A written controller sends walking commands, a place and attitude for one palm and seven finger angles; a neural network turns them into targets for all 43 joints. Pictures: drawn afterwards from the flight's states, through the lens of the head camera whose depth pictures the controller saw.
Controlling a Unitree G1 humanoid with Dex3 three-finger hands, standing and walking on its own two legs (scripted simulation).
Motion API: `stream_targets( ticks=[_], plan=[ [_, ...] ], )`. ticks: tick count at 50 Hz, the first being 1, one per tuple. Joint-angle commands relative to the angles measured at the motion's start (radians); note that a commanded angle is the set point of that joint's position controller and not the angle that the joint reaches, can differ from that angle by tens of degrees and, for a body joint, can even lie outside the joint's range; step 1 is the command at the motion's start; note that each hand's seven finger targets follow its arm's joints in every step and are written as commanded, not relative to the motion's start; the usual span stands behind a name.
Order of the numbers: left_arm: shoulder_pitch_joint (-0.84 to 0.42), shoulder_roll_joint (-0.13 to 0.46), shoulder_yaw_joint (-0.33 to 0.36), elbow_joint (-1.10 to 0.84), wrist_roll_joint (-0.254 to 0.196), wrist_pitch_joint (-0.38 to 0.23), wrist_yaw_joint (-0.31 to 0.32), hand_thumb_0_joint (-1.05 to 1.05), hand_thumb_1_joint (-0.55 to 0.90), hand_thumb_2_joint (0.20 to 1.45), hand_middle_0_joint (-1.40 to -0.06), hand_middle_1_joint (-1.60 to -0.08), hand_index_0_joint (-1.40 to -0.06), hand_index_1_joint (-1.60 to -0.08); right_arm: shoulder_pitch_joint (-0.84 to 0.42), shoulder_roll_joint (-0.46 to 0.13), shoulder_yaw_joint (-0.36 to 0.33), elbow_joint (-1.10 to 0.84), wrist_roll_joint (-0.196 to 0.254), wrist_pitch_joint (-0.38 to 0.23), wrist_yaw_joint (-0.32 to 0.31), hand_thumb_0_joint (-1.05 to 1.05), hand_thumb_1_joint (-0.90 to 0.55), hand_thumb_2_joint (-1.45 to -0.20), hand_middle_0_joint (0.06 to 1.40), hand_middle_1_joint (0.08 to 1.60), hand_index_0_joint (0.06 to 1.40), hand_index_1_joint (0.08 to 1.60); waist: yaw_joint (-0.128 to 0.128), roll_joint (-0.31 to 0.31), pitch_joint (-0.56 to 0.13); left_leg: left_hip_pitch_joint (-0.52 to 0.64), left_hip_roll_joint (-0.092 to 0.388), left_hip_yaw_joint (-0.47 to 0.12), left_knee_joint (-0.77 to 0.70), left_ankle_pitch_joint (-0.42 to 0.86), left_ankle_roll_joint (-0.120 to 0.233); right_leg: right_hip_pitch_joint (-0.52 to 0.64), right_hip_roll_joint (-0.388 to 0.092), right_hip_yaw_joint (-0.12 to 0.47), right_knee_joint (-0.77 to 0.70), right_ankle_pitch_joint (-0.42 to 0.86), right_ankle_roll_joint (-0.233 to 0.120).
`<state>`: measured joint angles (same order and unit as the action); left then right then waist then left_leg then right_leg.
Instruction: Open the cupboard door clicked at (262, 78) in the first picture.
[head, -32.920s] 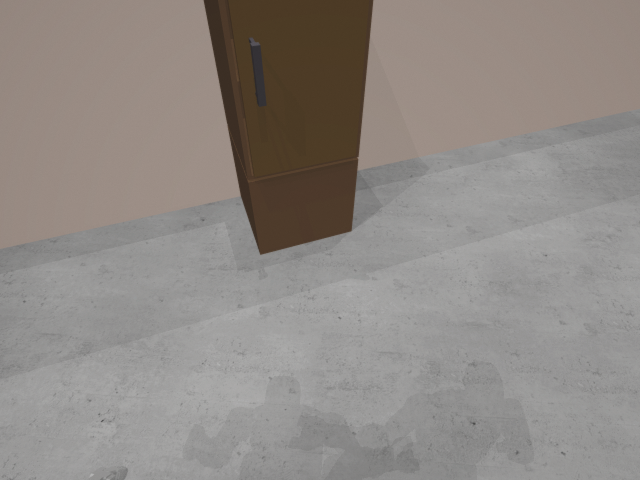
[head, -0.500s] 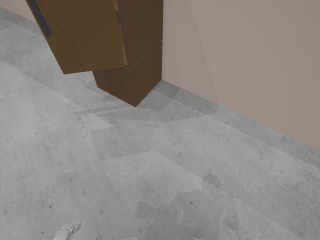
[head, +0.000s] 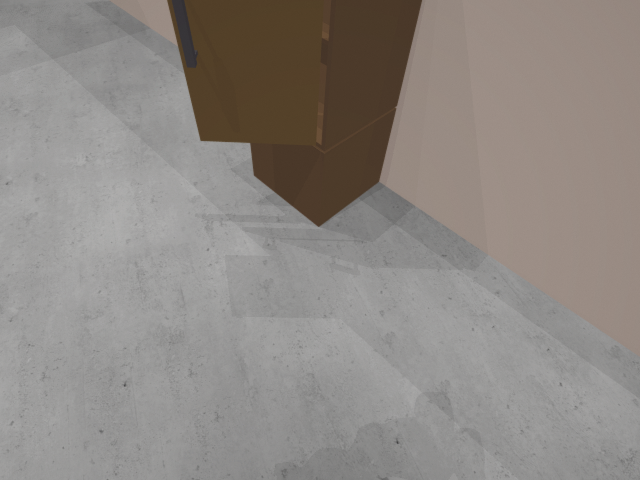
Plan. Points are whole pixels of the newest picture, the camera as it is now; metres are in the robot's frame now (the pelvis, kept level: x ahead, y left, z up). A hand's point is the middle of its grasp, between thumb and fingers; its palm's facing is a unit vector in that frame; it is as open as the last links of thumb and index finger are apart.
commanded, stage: take the last steps up to it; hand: left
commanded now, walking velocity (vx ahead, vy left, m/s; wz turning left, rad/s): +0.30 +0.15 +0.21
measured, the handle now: (187, 29) +1.04 +0.42 +0.02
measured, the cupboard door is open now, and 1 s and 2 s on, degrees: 45 45 45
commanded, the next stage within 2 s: come to a stop and stand still in 1.32 s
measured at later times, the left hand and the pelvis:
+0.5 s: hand out of the picture +0.04 +0.23 -0.19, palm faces +0.19 -0.97 -0.16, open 7.4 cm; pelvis +0.12 +0.07 -0.01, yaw +7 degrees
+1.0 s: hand (175, 328) +0.35 +0.27 -0.15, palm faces +0.13 -0.97 -0.20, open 7.3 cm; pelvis +0.28 +0.09 +0.00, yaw +6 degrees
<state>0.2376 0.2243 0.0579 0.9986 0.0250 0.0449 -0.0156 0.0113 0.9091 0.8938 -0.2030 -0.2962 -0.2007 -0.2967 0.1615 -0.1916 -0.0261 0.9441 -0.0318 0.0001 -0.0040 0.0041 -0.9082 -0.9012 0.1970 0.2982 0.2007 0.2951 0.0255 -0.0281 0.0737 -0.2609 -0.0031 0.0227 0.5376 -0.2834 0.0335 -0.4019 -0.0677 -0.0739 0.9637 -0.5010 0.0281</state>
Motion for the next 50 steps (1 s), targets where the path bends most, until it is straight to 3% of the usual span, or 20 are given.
stream_targets(
  ticks=[1, 4, 5, 6, 7, 9, 12, 19, 21, 22, 23, 24, 29, 37, 40, 41, 43, 44, 47, 50],
  plan=[
    [-0.040, 0.038, 0.012, -0.089, -0.004, -0.050, -0.011, 0.000, 0.900, 0.900, -0.200, -0.300, -0.200, -0.300, 0.066, -0.191, -0.047, -0.015, 0.001, -0.015, -0.014, 0.000, -0.900, -0.900, 0.200, 0.300, 0.200, 0.300, -0.031, 0.190, -0.068, 0.048, 0.204, -0.236, -0.254, -0.041, 0.147, 0.040, 0.017, -0.028, -0.201, 0.035, -0.005],
    [0.121, 0.065, 0.028, -0.037, 0.001, -0.063, -0.009, 0.000, 0.900, 0.900, -0.200, -0.300, -0.200, -0.300, 0.018, -0.173, -0.049, -0.017, 0.014, -0.008, -0.006, 0.000, -0.900, -0.900, 0.200, 0.300, 0.200, 0.300, 0.053, 0.083, -0.044, -0.197, 0.112, -0.163, -0.111, -0.238, 0.080, 0.376, 0.024, -0.028, -0.465, 0.157, -0.012],
    [0.193, 0.127, 0.045, -0.021, 0.011, -0.072, 0.002, 0.000, 0.900, 0.900, -0.200, -0.300, -0.200, -0.300, 0.010, -0.115, -0.040, -0.034, 0.023, -0.010, 0.001, 0.000, -0.900, -0.900, 0.200, 0.300, 0.200, 0.300, 0.094, -0.133, -0.023, -0.390, 0.006, -0.058, 0.109, -0.297, 0.023, 0.510, -0.147, 0.192, -0.637, -0.043, -0.058],
    [0.252, 0.218, 0.061, -0.019, 0.010, -0.074, 0.014, 0.000, 0.900, 0.900, -0.200, -0.300, -0.200, -0.300, -0.038, -0.091, -0.036, -0.080, 0.019, -0.009, 0.011, 0.000, -0.900, -0.900, 0.200, 0.300, 0.200, 0.300, 0.128, -0.344, 0.009, -0.502, -0.047, 0.004, 0.390, -0.342, -0.022, 0.478, -0.424, 0.580, -0.851, -0.230, -0.173],
    [0.233, 0.223, 0.058, -0.029, -0.001, -0.075, 0.018, 0.000, 0.900, 0.900, -0.200, -0.300, -0.200, -0.300, -0.080, -0.137, -0.044, -0.095, 0.003, -0.004, 0.020, 0.000, -0.900, -0.900, 0.200, 0.300, 0.200, 0.300, 0.102, -0.188, 0.050, -0.494, 0.014, -0.078, 0.544, -0.256, -0.023, 0.347, -0.460, 0.628, -0.897, -0.312, -0.220],
    [0.105, 0.158, 0.044, -0.048, 0.001, -0.090, 0.029, 0.000, 0.900, 0.900, -0.200, -0.300, -0.200, -0.300, -0.048, -0.127, -0.058, -0.063, 0.004, 0.005, 0.030, 0.000, -0.900, -0.900, 0.200, 0.300, 0.200, 0.300, 0.024, -0.184, 0.070, -0.470, 0.086, -0.095, 0.621, -0.099, -0.040, 0.248, -0.394, 0.473, -0.870, -0.214, -0.181],
    [0.092, 0.110, 0.030, -0.034, 0.000, -0.114, 0.024, 0.000, 0.900, 0.900, -0.200, -0.300, -0.200, -0.300, -0.017, -0.071, -0.045, -0.028, 0.008, 0.004, 0.045, 0.000, -0.900, -0.900, 0.200, 0.300, 0.200, 0.300, 0.002, -0.152, 0.025, -0.372, 0.100, -0.013, 0.474, 0.016, -0.071, 0.268, -0.287, 0.157, -0.814, 0.219, -0.125],
    [0.143, 0.153, 0.039, 0.037, 0.006, -0.108, 0.018, 0.000, 0.900, 0.900, -0.200, -0.300, -0.200, -0.300, -0.013, -0.029, -0.031, -0.030, 0.014, -0.025, 0.057, 0.000, -0.900, -0.900, 0.200, 0.300, 0.200, 0.300, 0.014, -0.172, -0.018, -0.099, 0.024, 0.122, 0.036, 0.036, -0.051, 0.268, -0.245, 0.008, -0.682, 0.360, -0.093],
    [0.110, 0.131, 0.039, 0.028, 0.000, -0.095, 0.014, 0.000, 0.900, 0.900, -0.200, -0.300, -0.200, -0.300, 0.146, -0.089, -0.043, 0.020, 0.008, -0.037, 0.042, 0.000, -0.900, -0.900, 0.200, 0.300, 0.200, 0.300, -0.067, -0.058, -0.060, 0.179, 0.008, 0.140, -0.069, 0.042, -0.038, 0.124, -0.187, -0.054, -0.506, 0.304, -0.059],
    [0.118, 0.072, 0.029, 0.011, -0.004, -0.089, 0.008, 0.000, 0.900, 0.900, -0.200, -0.300, -0.200, -0.300, 0.285, -0.189, -0.070, 0.056, -0.003, -0.045, 0.026, 0.000, -0.900, -0.900, 0.200, 0.300, 0.200, 0.300, -0.126, 0.176, -0.139, 0.362, 0.178, -0.092, -0.114, -0.027, 0.026, -0.034, -0.094, -0.121, -0.233, 0.174, -0.020],
    [0.081, 0.025, 0.016, -0.037, -0.009, -0.087, 0.006, 0.000, 0.900, 0.900, -0.200, -0.300, -0.200, -0.300, 0.414, -0.274, -0.090, 0.080, -0.007, -0.044, 0.004, 0.000, -0.900, -0.900, 0.200, 0.300, 0.200, 0.300, -0.167, 0.360, -0.192, 0.432, 0.370, -0.393, -0.258, -0.090, 0.121, -0.202, 0.015, -0.117, 0.058, -0.125, 0.004],
    [0.004, 0.026, 0.007, -0.070, -0.005, -0.091, 0.010, 0.000, 0.900, 0.900, -0.200, -0.300, -0.200, -0.300, 0.411, -0.272, -0.084, 0.087, -0.007, -0.039, -0.005, 0.000, -0.900, -0.900, 0.200, 0.300, 0.200, 0.300, -0.164, 0.256, -0.152, 0.363, 0.423, -0.449, -0.283, -0.141, 0.180, -0.272, -0.012, -0.010, 0.220, -0.118, -0.032],
    [0.017, -0.001, 0.009, -0.012, 0.000, -0.072, -0.007, 0.000, 0.900, 0.900, -0.200, -0.300, -0.200, -0.300, 0.179, -0.117, -0.039, 0.048, 0.001, -0.068, -0.021, 0.000, -0.900, -0.900, 0.200, 0.300, 0.200, 0.300, -0.037, 0.163, -0.058, 0.071, 0.306, -0.178, -0.345, -0.005, 0.127, -0.170, -0.082, 0.040, 0.167, 0.136, -0.033],
    [-0.081, -0.003, 0.008, -0.061, 0.001, -0.062, -0.012, 0.000, 0.900, 0.900, -0.200, -0.300, -0.200, -0.300, 0.185, -0.124, -0.042, 0.087, -0.002, -0.061, -0.008, 0.000, -0.900, -0.900, 0.200, 0.300, 0.200, 0.300, -0.023, 0.096, 0.009, 0.012, 0.285, -0.089, -0.380, -0.084, 0.145, 0.031, -0.027, -0.014, -0.250, 0.218, -0.028],
    [-0.017, 0.023, 0.018, -0.043, 0.004, -0.073, -0.009, 0.000, 0.900, 0.900, -0.200, -0.300, -0.200, -0.300, 0.178, -0.106, -0.036, 0.103, 0.002, -0.057, -0.007, 0.000, -0.900, -0.900, 0.200, 0.300, 0.200, 0.300, 0.018, 0.048, -0.005, -0.017, 0.222, -0.038, -0.239, -0.048, 0.092, 0.220, 0.010, -0.036, -0.429, 0.275, -0.036],
    [0.045, 0.056, 0.027, -0.021, 0.005, -0.080, -0.005, 0.000, 0.900, 0.900, -0.200, -0.300, -0.200, -0.300, 0.175, -0.090, -0.030, 0.104, 0.009, -0.059, -0.006, 0.000, -0.900, -0.900, 0.200, 0.300, 0.200, 0.300, 0.046, -0.001, -0.025, -0.089, 0.159, 0.019, -0.108, -0.034, 0.055, 0.357, -0.016, 0.017, -0.499, 0.260, -0.056],
    [0.232, 0.203, 0.056, 0.022, -0.002, -0.092, 0.008, 0.000, 0.900, 0.900, -0.200, -0.300, -0.200, -0.300, 0.149, -0.057, -0.024, 0.053, 0.015, -0.058, 0.007, 0.000, -0.900, -0.900, 0.200, 0.300, 0.200, 0.300, 0.103, -0.267, -0.076, -0.388, 0.001, 0.134, 0.374, -0.330, -0.027, 0.575, -0.378, 0.518, -0.739, 0.147, -0.243],
    [0.223, 0.164, 0.052, 0.022, -0.006, -0.097, 0.022, 0.000, 0.900, 0.900, -0.200, -0.300, -0.200, -0.300, 0.111, -0.091, -0.036, 0.053, 0.011, -0.051, 0.003, 0.000, -0.900, -0.900, 0.200, 0.300, 0.200, 0.300, 0.097, -0.260, -0.051, -0.418, 0.052, 0.025, 0.523, -0.295, -0.025, 0.510, -0.388, 0.546, -0.769, 0.141, -0.265],
    [0.103, 0.072, 0.022, -0.009, -0.011, -0.110, 0.027, 0.000, 0.900, 0.900, -0.200, -0.300, -0.200, -0.300, 0.075, -0.047, -0.034, 0.065, 0.008, -0.043, 0.010, 0.000, -0.900, -0.900, 0.200, 0.300, 0.200, 0.300, 0.020, -0.070, -0.016, -0.385, 0.119, -0.019, 0.528, -0.083, -0.053, 0.365, -0.296, 0.287, -0.761, 0.394, -0.216],
    [0.091, 0.061, 0.019, 0.008, -0.007, -0.129, 0.023, 0.000, 0.900, 0.900, -0.200, -0.300, -0.200, -0.300, 0.098, -0.004, -0.029, 0.077, 0.011, -0.033, 0.021, 0.000, -0.900, -0.900, 0.200, 0.300, 0.200, 0.300, -0.009, -0.081, -0.045, -0.290, 0.113, 0.035, 0.364, -0.022, -0.073, 0.325, -0.239, 0.133, -0.755, 0.564, -0.195]
  ],
)
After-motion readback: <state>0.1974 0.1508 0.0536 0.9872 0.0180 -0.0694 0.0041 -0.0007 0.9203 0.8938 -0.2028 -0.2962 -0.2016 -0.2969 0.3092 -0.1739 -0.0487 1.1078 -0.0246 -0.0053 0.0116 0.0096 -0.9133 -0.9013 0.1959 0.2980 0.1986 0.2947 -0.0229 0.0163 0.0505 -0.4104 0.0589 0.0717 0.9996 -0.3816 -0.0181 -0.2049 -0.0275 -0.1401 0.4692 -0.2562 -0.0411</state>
